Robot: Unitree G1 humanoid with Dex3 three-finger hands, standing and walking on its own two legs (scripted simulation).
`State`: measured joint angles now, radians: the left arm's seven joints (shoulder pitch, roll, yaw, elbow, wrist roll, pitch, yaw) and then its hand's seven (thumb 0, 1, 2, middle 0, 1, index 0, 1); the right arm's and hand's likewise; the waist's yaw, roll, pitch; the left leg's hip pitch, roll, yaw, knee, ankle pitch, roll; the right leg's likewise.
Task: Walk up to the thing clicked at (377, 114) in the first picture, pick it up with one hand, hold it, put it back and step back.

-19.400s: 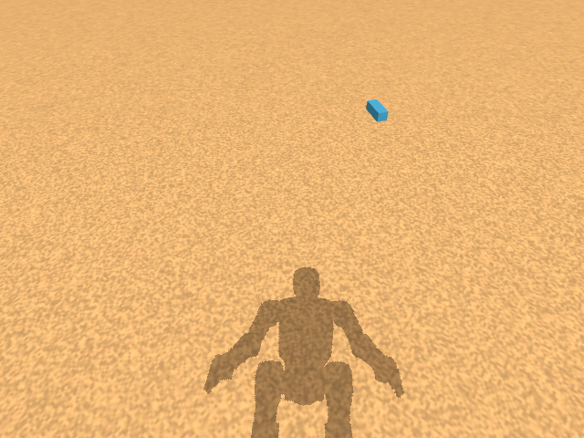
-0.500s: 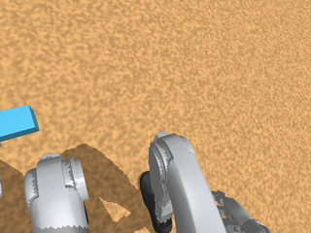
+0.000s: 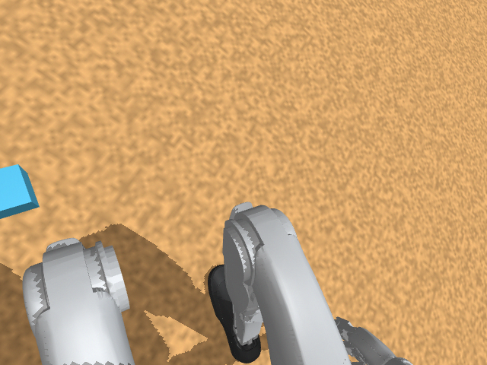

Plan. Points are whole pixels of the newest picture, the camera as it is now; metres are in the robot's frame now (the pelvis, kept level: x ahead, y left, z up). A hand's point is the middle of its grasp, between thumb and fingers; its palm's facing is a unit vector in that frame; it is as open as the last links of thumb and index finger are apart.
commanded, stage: rest palm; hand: left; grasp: from above
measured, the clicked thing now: out of the picture +0.40 +0.34 -0.26
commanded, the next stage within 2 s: close in 0.44 s
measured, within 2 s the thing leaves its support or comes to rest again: neither
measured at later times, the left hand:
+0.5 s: hand out of the picture +0.39 +0.35 -0.24, palm faces -0.42 -0.21 -0.88, open 14.2 cm
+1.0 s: hand out of the picture +0.40 +0.34 -0.24, palm faces -0.38 -0.16 -0.91, open 13.0 cm
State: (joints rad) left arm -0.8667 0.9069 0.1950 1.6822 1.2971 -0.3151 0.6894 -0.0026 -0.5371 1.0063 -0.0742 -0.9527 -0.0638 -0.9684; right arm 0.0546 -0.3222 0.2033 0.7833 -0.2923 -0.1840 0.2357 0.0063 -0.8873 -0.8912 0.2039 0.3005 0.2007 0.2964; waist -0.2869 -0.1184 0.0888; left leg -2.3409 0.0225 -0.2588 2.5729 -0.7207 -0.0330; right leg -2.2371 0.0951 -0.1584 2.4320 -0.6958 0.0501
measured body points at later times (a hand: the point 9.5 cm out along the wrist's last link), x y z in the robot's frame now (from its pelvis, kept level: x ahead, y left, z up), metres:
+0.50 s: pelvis +0.00 +0.00 +0.00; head +0.26 +0.13 +0.34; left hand +0.41 +0.36 -0.19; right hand +0.08 -0.25 -0.07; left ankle +0.06 +0.13 -0.26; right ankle +0.10 -0.12 -0.26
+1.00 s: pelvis -0.01 +0.01 +0.00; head +0.24 +0.14 +0.35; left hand +0.41 +0.35 -0.19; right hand +0.09 -0.25 -0.06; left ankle +0.06 +0.13 -0.26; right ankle +0.10 -0.12 -0.26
